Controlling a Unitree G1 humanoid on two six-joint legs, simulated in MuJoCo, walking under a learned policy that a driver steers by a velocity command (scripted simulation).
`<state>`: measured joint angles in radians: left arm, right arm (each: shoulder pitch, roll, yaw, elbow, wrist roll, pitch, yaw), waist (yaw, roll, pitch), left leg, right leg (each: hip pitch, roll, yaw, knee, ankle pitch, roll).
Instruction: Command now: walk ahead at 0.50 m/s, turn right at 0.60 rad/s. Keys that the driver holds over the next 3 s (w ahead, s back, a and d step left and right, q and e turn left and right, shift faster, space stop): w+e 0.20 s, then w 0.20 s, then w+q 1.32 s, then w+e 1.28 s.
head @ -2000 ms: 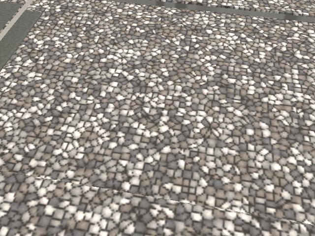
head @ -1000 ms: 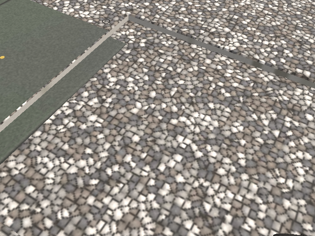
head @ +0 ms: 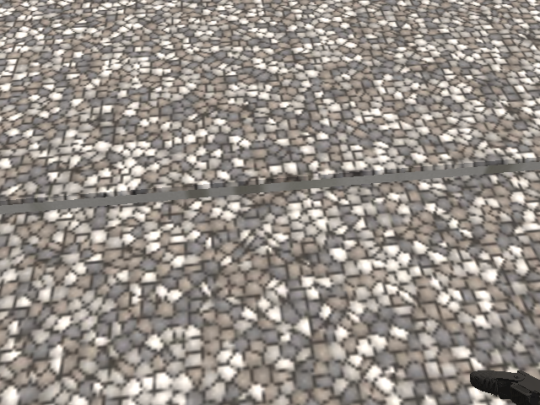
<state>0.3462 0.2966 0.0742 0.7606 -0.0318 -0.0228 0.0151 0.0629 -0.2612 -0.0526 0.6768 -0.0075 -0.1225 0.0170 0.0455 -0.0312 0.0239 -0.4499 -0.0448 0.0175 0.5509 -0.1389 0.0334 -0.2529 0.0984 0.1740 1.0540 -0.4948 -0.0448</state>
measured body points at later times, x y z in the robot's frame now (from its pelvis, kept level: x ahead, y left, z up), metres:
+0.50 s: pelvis +0.25 -0.07 +0.00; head +0.29 -0.09 +0.45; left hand +0.52 +0.11 -0.07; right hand +0.21 -0.36 -0.13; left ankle +0.12 +0.11 -0.67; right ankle +0.32 -0.19 -0.72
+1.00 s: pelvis +0.53 -0.08 -0.01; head +0.57 -0.07 +0.44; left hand +0.56 +0.21 -0.14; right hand +0.74 -0.32 -0.10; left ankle +0.64 +0.00 -0.73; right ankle +0.33 -0.20 -0.69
